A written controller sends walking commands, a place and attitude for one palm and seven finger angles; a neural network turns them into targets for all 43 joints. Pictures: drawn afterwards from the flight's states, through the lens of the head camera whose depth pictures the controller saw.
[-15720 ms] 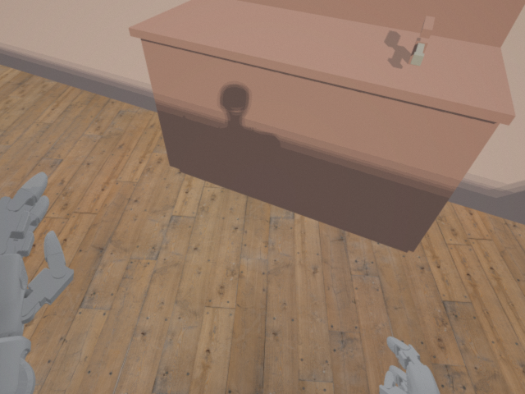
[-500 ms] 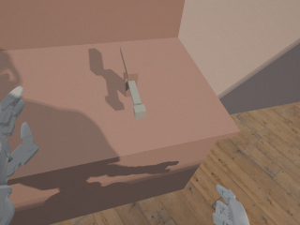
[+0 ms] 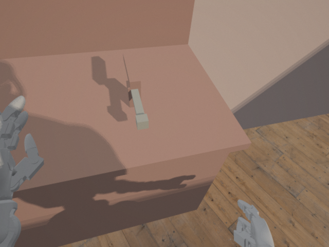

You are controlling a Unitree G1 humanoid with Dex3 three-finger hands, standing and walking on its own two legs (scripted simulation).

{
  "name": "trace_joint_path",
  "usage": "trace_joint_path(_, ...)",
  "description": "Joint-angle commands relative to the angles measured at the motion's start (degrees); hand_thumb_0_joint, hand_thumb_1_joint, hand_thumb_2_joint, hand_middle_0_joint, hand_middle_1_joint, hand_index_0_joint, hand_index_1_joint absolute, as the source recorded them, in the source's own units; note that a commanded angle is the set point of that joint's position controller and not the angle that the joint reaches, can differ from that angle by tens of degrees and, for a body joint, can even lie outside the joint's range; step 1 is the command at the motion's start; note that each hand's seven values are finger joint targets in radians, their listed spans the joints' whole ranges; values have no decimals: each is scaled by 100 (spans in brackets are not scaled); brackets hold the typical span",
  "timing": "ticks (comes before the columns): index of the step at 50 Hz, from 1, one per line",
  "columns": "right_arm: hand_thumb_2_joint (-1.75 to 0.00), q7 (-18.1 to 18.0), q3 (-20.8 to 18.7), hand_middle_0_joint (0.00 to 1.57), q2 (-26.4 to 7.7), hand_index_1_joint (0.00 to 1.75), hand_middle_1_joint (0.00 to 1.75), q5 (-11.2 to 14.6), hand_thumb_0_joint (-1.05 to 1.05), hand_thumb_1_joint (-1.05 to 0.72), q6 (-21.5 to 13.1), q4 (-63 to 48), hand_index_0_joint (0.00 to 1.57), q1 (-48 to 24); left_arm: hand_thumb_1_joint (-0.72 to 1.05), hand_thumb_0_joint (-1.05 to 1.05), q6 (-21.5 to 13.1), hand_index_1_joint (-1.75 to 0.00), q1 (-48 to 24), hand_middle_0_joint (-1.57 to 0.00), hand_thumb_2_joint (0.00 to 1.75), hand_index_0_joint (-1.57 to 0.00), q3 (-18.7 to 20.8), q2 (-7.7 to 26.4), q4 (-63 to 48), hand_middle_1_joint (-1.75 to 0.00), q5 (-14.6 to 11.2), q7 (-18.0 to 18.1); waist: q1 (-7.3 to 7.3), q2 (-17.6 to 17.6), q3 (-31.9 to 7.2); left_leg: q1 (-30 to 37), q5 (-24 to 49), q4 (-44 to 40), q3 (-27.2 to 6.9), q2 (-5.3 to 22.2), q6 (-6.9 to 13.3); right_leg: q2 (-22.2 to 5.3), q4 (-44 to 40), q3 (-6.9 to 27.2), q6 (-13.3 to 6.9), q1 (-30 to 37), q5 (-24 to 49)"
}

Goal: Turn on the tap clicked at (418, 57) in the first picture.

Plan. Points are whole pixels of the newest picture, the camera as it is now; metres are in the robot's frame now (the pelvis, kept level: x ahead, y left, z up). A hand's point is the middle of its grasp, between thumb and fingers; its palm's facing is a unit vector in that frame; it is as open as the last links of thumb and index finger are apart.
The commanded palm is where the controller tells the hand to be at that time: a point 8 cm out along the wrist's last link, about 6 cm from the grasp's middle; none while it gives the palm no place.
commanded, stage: shuffle to correct the standing spot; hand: left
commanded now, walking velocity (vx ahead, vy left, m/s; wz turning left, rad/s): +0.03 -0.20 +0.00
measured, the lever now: (142, 121) +0.38 +0.10 +0.10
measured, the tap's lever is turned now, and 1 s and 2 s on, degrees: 0 0 0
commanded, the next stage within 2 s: none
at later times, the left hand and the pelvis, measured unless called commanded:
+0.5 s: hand (79, 158) +0.23 +0.19 +0.15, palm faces +0.35 -0.87 -0.36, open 7.4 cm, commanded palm +0.17 +0.23 +0.17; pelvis +0.01 -0.05 -0.01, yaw +0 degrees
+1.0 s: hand (79, 160) +0.23 +0.18 +0.15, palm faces +0.36 -0.86 -0.36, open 7.4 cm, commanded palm +0.17 +0.22 +0.17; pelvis +0.01 -0.06 -0.01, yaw +0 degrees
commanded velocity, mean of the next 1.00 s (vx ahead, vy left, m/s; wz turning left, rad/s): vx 0.01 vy -0.20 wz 0.00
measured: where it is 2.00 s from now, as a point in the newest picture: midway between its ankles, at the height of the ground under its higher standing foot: outside the picture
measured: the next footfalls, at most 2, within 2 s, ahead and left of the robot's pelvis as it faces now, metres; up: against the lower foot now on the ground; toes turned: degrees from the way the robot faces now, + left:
none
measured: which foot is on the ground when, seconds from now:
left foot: down 0.00-1.00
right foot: down 0.00-1.00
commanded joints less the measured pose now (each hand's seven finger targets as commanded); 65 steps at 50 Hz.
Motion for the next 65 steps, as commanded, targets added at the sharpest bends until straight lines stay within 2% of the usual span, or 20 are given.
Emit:
trace_joint_path(1, -90, 14, -360, 20, -749, 30, 30, 10, 0, -90, -260, -957, 20, -519, 90, 0, -357, -30, -367, -20, 90, -20, 601, 992, -1415, -30, -54, 62, -69, 562, -798, -240, 229, -684, -815, 980, -109, -241, -104, 164, 5, 544, 327)
trace_joint_path(5, -90, 44, -369, 20, -763, 30, 30, 10, 0, -90, -214, -940, 20, -465, 90, 0, -298, -30, -23, -20, 90, -20, 669, 1003, -1418, -30, -125, 48, -112, 518, -923, -171, 715, -314, -608, 911, -125, -309, -125, 186, -57, 500, 648)
trace_joint_path(14, -90, -12, -401, 20, -761, 30, 30, 21, 0, -90, -229, -935, 20, -490, 90, 0, -240, -30, -71, -20, 90, -20, 826, 1206, -1662, -30, -215, 12, -121, 504, -898, -77, 740, 90, -526, 901, -66, -383, -54, 384, -151, 189, 759)
trace_joint_path(21, -90, -34, -449, 20, -763, 30, 30, 3, 0, -90, -172, -872, 20, -381, 90, 0, -158, -30, 44, -20, 90, -20, 813, 1160, -1594, -30, -296, 44, -191, 16, -868, -168, 100, 809, -184, 622, -104, -823, -309, 905, -377, -84, 567)
trace_joint_path(24, -90, -25, -429, 20, -734, 30, 30, 37, 0, -90, -145, -832, 20, -426, 90, 0, -138, -30, 109, -20, 90, -20, 845, 1197, -1655, -30, -329, 86, -216, 50, -827, -152, 99, 1017, -125, 545, -139, -992, -380, 1061, -500, -197, 598)
trace_joint_path(25, -90, -28, -409, 20, -732, 30, 30, 13, 0, -90, -130, -813, 20, -412, 90, 0, -148, -30, 113, -20, 90, -20, 790, 1145, -1663, -30, -328, 97, -236, 91, -804, -145, 88, 964, -125, 563, -126, -970, -368, 1000, -496, -226, 495)
trace_joint_path(28, -90, -48, -422, 20, -763, 30, 30, -2, 0, -90, -123, -838, 20, -436, 90, 0, -190, -30, 124, -20, 90, -20, 922, 1277, -1841, -30, -324, 117, -205, 317, -864, -77, 684, 637, -238, 738, -76, -771, -52, 693, -338, -7, 970)
trace_joint_path(31, -90, -56, -416, 20, -790, 30, 30, -20, 0, -90, -108, -881, 20, -497, 90, 0, -183, -30, 127, -20, 90, -20, 902, 1275, -1917, -30, -287, 74, -177, 738, -873, -93, 1415, 235, -667, 1100, 39, -410, 331, 276, -78, 146, 1123)
trace_joint_path(33, -90, -46, -411, 20, -788, 30, 30, -20, 0, -90, -82, -893, 20, -465, 90, 0, -169, -30, 223, -20, 90, -20, 930, 1285, -1754, -30, -258, 38, -138, 671, -867, -249, 1445, 221, -731, 1226, 99, -345, 241, 252, 80, 333, 1056)
trace_joint_path(35, -90, -25, -416, 20, -801, 30, 30, -9, 0, -90, -68, -902, 20, -428, 90, 0, -140, -30, 263, -20, 90, -20, 832, 1175, -1698, -30, -268, 9, -166, 521, -901, -225, 1341, 320, -597, 1109, 38, -365, 137, 254, 24, 390, 1152)
trace_joint_path(42, -90, -17, -438, 20, -733, 30, 30, 8, 0, -90, -39, -873, 20, -357, 90, 0, -66, -30, 188, -20, 90, -20, 817, 1176, -1645, -30, -343, 49, -219, -221, -933, -182, -5, 1008, -23, 551, -124, -970, -412, 1008, -249, 68, 915)
trace_joint_path(44, -90, -34, -403, 20, -713, 30, 30, 7, 0, -90, -54, -854, 20, -494, 90, 0, -85, -30, 98, -20, 90, -20, 863, 1284, -1839, -30, -337, 89, -215, 126, -882, 51, 231, 804, -94, 610, -109, -951, -304, 984, -310, -109, 1014)
trace_joint_path(45, -90, -45, -387, 20, -720, 30, 30, -16, 0, -90, -46, -847, 20, -470, 90, 0, -101, -30, 61, -20, 90, -20, 787, 1206, -1890, -30, -323, 95, -221, 214, -882, 140, 444, 596, -178, 720, -68, -858, -175, 789, -286, -114, 952)
trace_joint_path(48, -90, -62, -395, 20, -750, 30, 30, -30, 0, -90, -37, -894, 20, -512, 90, 0, -112, -30, 14, -20, 90, -20, 891, 1317, -1920, -30, -274, 85, -175, 740, -779, -34, 936, 154, -604, 1145, 77, -444, 133, 391, 26, 48, 908)
trace_joint_path(49, -90, -67, -366, 20, -733, 30, 30, -20, 0, -90, -36, -894, 20, -579, 90, 0, -99, -30, 65, -20, 90, -20, 945, 1379, -1922, -30, -260, 77, -160, 784, -770, -58, 1108, 66, -709, 1224, 108, -370, 197, 294, 85, 99, 915)
trace_joint_path(50, -90, -61, -362, 20, -740, 30, 30, -31, 0, -90, -19, -906, 20, -541, 90, 0, -105, -30, 16, -20, 90, -20, 821, 1246, -1890, -30, -247, 55, -168, 814, -780, -176, 1092, 11, -778, 1278, 133, -328, 209, 247, 110, 218, 812)
trace_joint_path(54, -90, 0, -419, 20, -768, 30, 30, 22, 0, -90, -33, -956, 20, -441, 90, 0, -63, -30, 274, -20, 90, -20, 807, 1162, -1716, -30, -261, -2, -162, 691, -896, -130, 1110, 159, -616, 1146, 33, -355, 18, 282, -5, 390, 1001)
trace_joint_path(60, -90, -2, -400, 20, -768, 30, 30, 17, 0, -90, -16, -922, 20, -372, 90, 0, -36, -30, 228, -20, 90, -20, 740, 1129, -1682, -30, -314, 23, -221, 238, -836, -223, 206, 423, -372, 893, -50, -609, -193, 579, -191, 127, 701)
trace_joint_path(63, -90, -30, -412, 20, -743, 30, 30, 16, 0, -90, -31, -918, 20, -378, 90, 0, -41, -30, 130, -20, 90, -20, 818, 1225, -1721, -30, -316, 63, -217, 181, -759, -157, -78, 493, -319, 816, -57, -705, -320, 776, -239, -104, 409)
trace_joint_path(65, -90, -43, -366, 20, -730, 30, 30, -3, 0, -90, -23, -870, 20, -419, 90, 0, -41, -30, 54, -20, 90, -20, 790, 1210, -1749, -30, -318, 88, -239, 276, -706, -200, -138, 421, -366, 832, -38, -697, -326, 727, -255, -148, 246)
